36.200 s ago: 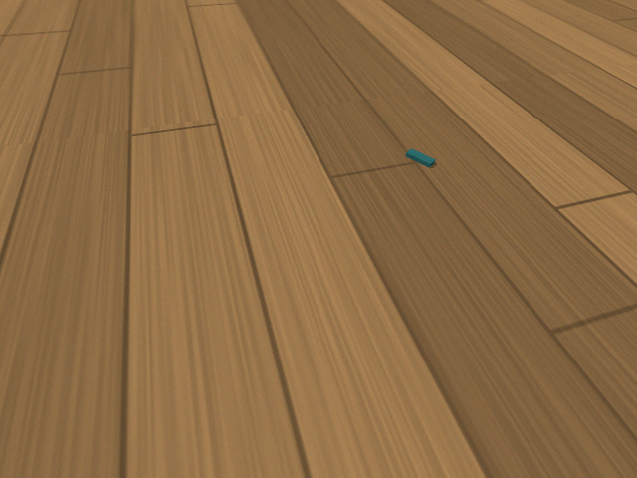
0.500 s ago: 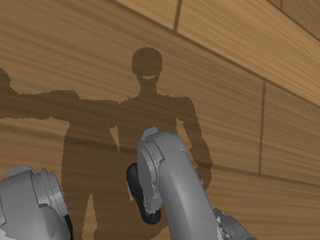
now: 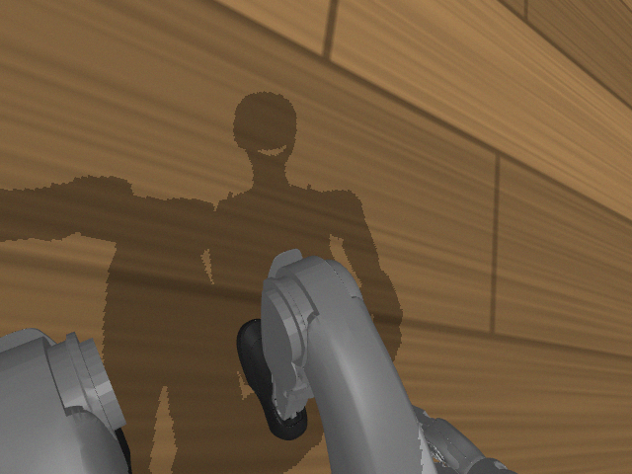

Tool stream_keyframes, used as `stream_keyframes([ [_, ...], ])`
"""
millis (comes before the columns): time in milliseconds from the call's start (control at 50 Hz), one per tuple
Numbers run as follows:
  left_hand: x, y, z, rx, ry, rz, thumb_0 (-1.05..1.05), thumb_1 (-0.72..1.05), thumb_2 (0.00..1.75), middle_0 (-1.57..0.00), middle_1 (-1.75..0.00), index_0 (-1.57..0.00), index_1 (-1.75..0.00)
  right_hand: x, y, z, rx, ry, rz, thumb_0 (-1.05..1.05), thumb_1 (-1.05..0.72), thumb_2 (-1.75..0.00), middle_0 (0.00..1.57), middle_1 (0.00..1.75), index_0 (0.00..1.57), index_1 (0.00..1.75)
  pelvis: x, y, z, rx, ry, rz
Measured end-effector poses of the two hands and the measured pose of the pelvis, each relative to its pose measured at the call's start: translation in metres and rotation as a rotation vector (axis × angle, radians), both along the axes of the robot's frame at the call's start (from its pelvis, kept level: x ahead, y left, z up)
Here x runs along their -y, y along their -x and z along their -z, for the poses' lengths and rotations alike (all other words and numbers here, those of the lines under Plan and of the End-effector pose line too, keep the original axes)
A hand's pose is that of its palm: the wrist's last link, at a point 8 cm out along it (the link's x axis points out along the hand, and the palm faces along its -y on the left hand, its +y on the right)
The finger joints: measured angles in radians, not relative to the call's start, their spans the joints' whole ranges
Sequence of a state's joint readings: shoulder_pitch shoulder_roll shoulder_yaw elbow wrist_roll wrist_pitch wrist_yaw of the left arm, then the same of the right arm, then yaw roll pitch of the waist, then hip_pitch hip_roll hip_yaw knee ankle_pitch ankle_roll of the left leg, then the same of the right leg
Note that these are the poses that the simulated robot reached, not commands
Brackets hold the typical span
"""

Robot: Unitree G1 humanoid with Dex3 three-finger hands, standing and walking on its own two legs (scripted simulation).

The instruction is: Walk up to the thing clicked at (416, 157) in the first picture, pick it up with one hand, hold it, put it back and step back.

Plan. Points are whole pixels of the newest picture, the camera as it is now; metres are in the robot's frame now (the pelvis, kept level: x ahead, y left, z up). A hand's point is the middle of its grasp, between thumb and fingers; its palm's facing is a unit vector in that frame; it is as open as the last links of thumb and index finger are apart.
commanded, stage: rest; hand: left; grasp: from above
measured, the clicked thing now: out of the picture +0.45 +0.32 -0.29
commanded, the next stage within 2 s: open in 0.10 s
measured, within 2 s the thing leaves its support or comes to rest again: neither
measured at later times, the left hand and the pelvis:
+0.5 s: hand out of the picture +0.44 +0.33 -0.25, palm faces -0.46 -0.14 -0.88, open 9.5 cm; pelvis +0.00 +0.00 +0.00, yaw -1 degrees
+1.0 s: hand out of the picture +0.44 +0.32 -0.25, palm faces -0.46 -0.12 -0.88, open 13.2 cm; pelvis -0.01 +0.00 +0.00, yaw -1 degrees
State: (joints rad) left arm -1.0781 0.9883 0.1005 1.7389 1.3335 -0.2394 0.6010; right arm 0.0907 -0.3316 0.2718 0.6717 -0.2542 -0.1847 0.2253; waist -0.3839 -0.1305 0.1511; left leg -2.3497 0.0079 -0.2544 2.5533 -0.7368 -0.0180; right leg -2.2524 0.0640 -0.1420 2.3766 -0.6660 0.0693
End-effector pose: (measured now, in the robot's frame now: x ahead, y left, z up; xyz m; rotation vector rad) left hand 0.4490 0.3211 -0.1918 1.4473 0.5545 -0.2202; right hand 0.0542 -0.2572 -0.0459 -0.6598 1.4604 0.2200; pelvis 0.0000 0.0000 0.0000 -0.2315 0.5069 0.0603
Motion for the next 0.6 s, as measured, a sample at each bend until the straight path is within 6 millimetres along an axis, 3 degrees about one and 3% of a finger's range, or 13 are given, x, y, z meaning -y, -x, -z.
stream_keyframes([
  [300, 0.002, -0.002, 0.002, 0.015, -0.006, -0.017, 0.00, 0.30, 0.18, -0.86, -0.28, -0.90, -0.24, -0.008, 0.003, -0.004, 0.015, -0.028, -0.025, 0.00, -0.91, -0.90, 0.20, 0.30, 0.20, 0.30, -0.003, 0.003, 0.001, 0.013, 0.013, 0.008],
  [420, -0.004, -0.002, 0.003, 0.010, -0.010, -0.048, -0.01, 0.26, 0.27, -0.75, -0.37, -0.79, -0.34, -0.007, 0.004, -0.006, 0.015, -0.026, -0.031, 0.00, -0.90, -0.90, 0.20, 0.30, 0.20, 0.30, -0.003, 0.003, 0.001, 0.015, 0.012, 0.006],
  [600, -0.010, -0.004, 0.002, -0.007, -0.021, -0.053, 0.00, 0.04, 0.50, -0.55, -0.55, -0.57, -0.53, -0.002, 0.010, -0.007, -0.008, -0.018, -0.020, 0.00, -0.90, -0.90, 0.20, 0.30, 0.20, 0.30, -0.002, 0.003, 0.000, 0.019, 0.012, 0.008],
])
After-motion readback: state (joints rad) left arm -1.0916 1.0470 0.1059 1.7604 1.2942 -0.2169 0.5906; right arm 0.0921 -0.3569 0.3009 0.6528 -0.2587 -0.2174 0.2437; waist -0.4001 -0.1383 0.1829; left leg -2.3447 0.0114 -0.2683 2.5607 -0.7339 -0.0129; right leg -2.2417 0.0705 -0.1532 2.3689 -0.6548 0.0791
